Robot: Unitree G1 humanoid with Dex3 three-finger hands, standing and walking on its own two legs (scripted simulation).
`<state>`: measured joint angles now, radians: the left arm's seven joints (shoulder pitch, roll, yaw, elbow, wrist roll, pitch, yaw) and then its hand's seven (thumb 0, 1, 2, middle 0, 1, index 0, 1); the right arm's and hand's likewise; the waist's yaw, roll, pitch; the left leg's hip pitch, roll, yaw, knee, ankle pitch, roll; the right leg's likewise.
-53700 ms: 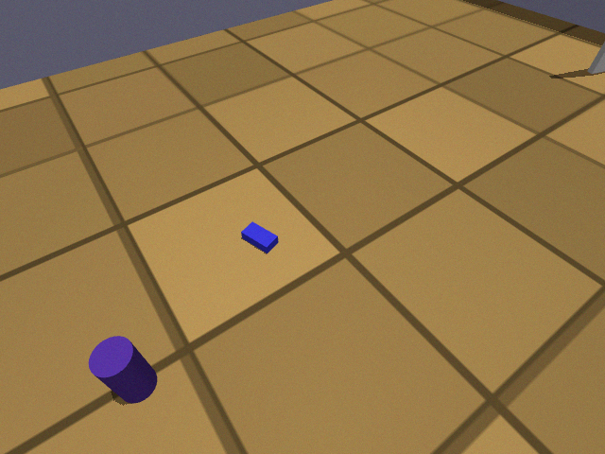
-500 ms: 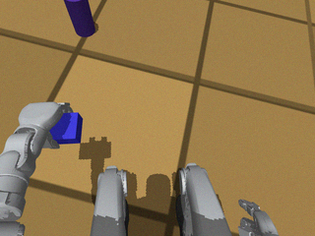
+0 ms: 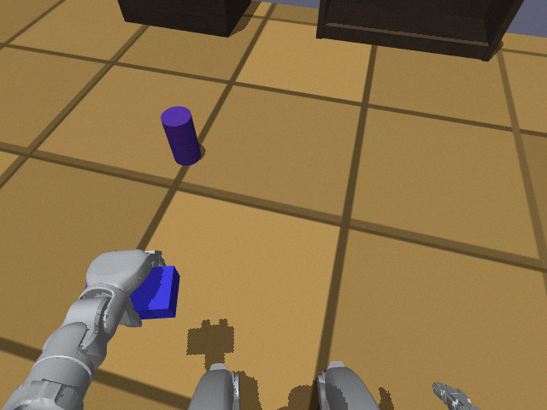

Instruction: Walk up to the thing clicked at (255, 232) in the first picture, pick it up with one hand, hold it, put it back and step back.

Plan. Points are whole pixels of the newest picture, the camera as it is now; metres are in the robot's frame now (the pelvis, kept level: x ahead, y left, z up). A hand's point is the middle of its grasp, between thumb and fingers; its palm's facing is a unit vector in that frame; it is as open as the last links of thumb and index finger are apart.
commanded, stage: lift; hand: left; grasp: from above
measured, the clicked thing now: (132, 293) +0.34 +0.25 -0.10
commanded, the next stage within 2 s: hold in 0.38 s
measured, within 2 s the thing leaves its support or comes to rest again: neither
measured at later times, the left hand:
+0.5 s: hand (130, 262) +0.35 +0.22 -0.01, palm faces -0.48 -0.07 -0.87, open 10.2 cm
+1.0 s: hand (125, 247) +0.36 +0.22 +0.03, palm faces -0.48 -0.04 -0.88, open 10.1 cm
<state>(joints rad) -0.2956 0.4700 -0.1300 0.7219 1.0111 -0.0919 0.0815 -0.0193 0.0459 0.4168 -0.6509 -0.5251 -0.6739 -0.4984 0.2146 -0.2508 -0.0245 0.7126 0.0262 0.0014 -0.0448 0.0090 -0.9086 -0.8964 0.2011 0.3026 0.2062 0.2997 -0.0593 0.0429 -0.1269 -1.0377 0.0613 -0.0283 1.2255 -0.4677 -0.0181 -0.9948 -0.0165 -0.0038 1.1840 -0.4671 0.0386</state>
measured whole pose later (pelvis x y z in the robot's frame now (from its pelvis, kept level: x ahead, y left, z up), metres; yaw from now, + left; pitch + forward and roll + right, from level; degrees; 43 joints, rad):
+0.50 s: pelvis +0.05 +0.00 +0.07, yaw +0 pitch +9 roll -1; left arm -0.29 0.40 -0.19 0.78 1.00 -0.03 0.08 -0.02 0.01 0.45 -0.67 -0.52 -0.69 -0.50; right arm 0.24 -0.25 -0.04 0.72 0.03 0.02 -0.04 0.01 -0.91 -0.89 0.20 0.30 0.21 0.30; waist -0.04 0.03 -0.07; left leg -0.61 0.05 0.02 0.82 -0.37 -0.02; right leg -0.60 -0.03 0.02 0.80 -0.37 0.04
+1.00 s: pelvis +0.06 +0.00 +0.09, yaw -1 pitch +5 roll +0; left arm -0.26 0.40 -0.20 0.70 1.01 -0.05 0.00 -0.02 0.01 0.44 -0.70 -0.49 -0.72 -0.47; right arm 0.22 -0.25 -0.05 0.69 0.04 0.07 -0.05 0.01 -0.90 -0.89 0.20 0.30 0.21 0.30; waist -0.02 0.03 -0.06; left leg -0.43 0.04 0.04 0.66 -0.32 -0.02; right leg -0.42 -0.04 0.03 0.66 -0.33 0.04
